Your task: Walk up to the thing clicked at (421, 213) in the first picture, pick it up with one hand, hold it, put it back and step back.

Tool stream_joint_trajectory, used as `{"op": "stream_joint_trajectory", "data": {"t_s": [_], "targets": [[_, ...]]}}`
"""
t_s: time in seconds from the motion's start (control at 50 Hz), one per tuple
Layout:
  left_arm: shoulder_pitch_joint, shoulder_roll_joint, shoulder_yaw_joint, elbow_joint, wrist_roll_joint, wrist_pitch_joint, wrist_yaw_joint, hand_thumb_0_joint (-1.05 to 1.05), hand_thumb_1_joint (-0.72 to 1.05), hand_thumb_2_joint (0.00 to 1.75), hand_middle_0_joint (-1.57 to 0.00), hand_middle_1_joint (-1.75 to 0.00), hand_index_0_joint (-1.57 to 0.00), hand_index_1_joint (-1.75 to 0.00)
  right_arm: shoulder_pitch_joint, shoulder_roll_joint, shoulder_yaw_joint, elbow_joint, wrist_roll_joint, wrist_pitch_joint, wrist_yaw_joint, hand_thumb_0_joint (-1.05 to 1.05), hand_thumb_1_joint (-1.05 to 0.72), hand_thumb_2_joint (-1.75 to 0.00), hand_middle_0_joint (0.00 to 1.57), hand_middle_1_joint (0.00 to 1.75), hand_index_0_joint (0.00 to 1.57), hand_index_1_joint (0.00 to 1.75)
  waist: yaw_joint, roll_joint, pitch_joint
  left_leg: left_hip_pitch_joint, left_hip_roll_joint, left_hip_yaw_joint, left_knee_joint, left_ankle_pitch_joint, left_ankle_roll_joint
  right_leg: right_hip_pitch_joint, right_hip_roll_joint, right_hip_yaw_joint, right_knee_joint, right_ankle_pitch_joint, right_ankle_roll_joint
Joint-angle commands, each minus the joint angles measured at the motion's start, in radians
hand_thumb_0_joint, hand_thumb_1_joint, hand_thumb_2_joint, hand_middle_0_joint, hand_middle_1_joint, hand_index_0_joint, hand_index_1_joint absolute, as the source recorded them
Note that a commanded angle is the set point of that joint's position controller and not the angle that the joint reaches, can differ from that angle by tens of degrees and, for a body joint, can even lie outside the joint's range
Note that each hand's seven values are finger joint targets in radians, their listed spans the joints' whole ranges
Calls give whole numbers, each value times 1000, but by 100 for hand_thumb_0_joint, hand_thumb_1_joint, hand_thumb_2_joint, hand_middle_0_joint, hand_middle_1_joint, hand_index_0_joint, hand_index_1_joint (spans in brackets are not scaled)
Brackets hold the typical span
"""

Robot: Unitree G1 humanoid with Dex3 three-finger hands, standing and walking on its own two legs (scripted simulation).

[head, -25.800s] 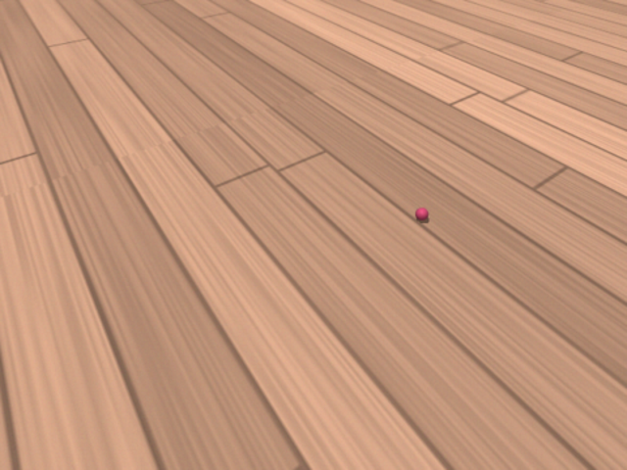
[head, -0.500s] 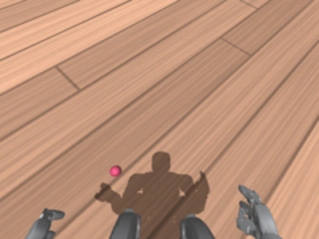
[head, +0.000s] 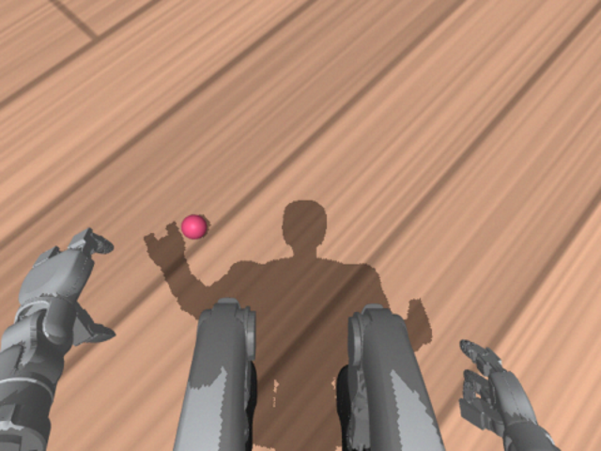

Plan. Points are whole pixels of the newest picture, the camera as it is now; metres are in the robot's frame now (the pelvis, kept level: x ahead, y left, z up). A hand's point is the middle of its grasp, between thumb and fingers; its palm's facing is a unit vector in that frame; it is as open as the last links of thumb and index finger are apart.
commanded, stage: rise first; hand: left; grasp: from above
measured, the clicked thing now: (194, 227) +0.51 +0.27 -0.44
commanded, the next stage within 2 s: approach in 1.32 s
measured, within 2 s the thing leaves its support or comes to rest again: neither
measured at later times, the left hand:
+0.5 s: hand (121, 262) +0.38 +0.34 -0.25, palm faces -0.45 -0.11 -0.88, open 13.6 cm
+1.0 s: hand (140, 247) +0.42 +0.33 -0.30, palm faces -0.45 -0.04 -0.89, open 13.7 cm
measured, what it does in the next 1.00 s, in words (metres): lowers itself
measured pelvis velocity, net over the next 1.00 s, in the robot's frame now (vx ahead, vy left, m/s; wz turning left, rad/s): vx -0.01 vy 0.01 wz -0.09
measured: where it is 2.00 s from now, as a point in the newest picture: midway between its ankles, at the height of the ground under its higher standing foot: (297, 431)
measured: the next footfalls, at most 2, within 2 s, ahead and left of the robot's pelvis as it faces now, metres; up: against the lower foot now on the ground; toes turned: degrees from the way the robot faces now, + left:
none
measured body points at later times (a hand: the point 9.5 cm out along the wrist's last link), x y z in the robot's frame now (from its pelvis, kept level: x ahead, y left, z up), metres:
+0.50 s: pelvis -0.02 +0.01 -0.10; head +0.19 +0.07 +0.29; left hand +0.40 +0.34 -0.20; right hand +0.06 -0.27 -0.21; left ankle +0.08 +0.13 -0.43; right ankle +0.07 -0.12 -0.43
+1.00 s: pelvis -0.01 +0.01 -0.13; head +0.23 +0.07 +0.24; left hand +0.44 +0.33 -0.25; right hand +0.06 -0.27 -0.25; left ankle +0.08 +0.13 -0.43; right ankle +0.07 -0.12 -0.43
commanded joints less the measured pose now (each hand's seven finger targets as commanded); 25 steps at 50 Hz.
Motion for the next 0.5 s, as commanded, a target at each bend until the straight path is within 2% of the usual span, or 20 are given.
{"op": "stream_joint_trajectory", "data": {"t_s": [0.0, 0.06, 0.1, 0.16, 0.2, 0.28, 0.3, 0.36, 0.4, 0.44, 0.48], "targets": [[-225, 372, 111, -27, 81, -67, 34, 0, -46, 95, -13, -100, -13, -100, 147, -171, -69, -39, -6, -12, -5, 0, -86, -89, 20, 30, 20, 30, 16, 24, -638, 325, -29, 62, -109, 188, 51, 288, 15, -5, -218, 218, -22], [-296, 403, 106, -7, 135, -106, 44, 0, -43, 94, -13, -99, -13, -99, 160, -173, -67, -26, -14, 3, 1, 0, -85, -89, 20, 30, 20, 30, 14, 49, -674, 306, -26, 60, -71, 161, 49, 253, 20, -17, -172, 184, -25], [-360, 394, 81, 22, 161, -133, 58, 0, -46, 97, -11, -99, -11, -99, 164, -172, -64, -16, -19, 10, 3, 0, -85, -89, 20, 30, 20, 30, -8, 53, -631, 256, -27, 55, -54, 93, 51, 192, 26, -26, -160, 111, -27], [-430, 463, 109, 70, 211, -168, 92, 0, -45, 96, -12, -96, -12, -97, 165, -178, -58, 3, -28, 26, 8, 0, -86, -89, 20, 30, 20, 30, 0, 97, -585, 218, -29, 45, -43, 15, 47, 107, 29, -46, -117, 27, -34], [-461, 467, 97, 94, 247, -180, 119, 0, -43, 95, -14, -95, -14, -95, 169, -179, -54, 6, -35, 41, 11, 0, -87, -89, 20, 30, 20, 30, -13, 112, -588, 220, -31, 42, -28, 2, 48, 77, 32, -55, -102, 15, -38], [-515, 470, 90, 142, 314, -177, 176, 0, -44, 95, -15, -91, -14, -92, 189, -191, -46, 31, -47, 71, 17, 0, -88, -90, 20, 30, 20, 30, -25, 178, -589, 266, -27, 19, -14, 39, 40, -7, 27, -82, -39, 70, -44], [-533, 470, 78, 165, 329, -172, 186, 0, -44, 95, -15, -91, -15, -91, 188, -192, -44, 32, -50, 78, 19, 0, -88, -90, 20, 30, 20, 30, -40, 184, -580, 263, -26, 11, -12, 40, 39, -25, 27, -90, -26, 75, -45], [-569, 454, 54, 218, 373, -159, 215, 0, -43, 93, -18, -87, -17, -88, 201, -196, -39, 47, -59, 95, 25, 0, -89, -90, 20, 30, 20, 30, -57, 215, -570, 272, -25, -5, 5, 78, 35, -68, 24, -104, 17, 118, -45], [-594, 474, 53, 250, 399, -152, 230, 0, -43, 93, -18, -85, -16, -87, 199, -201, -37, 46, -64, 104, 30, 0, -89, -90, 20, 30, 20, 30, -64, 212, -554, 246, -26, -10, 16, 65, 37, -96, 23, -106, 28, 109, -46], [-619, 444, 22, 275, 413, -149, 234, 0, -43, 92, -19, -83, -18, -84, 198, -196, -33, 49, -67, 109, 34, 0, -90, -90, 20, 30, 20, 30, -74, 223, -525, 226, -29, -11, 19, 43, 38, -119, 22, -109, 38, 93, -44], [-630, 467, 34, 293, 432, -148, 244, 0, -43, 93, -18, -85, -17, -86, 201, -204, -33, 53, -72, 112, 38, 0, -90, -90, 20, 30, 20, 30, -70, 232, -540, 245, -26, -24, 23, 53, 35, -135, 21, -115, 58, 102, -43]]}}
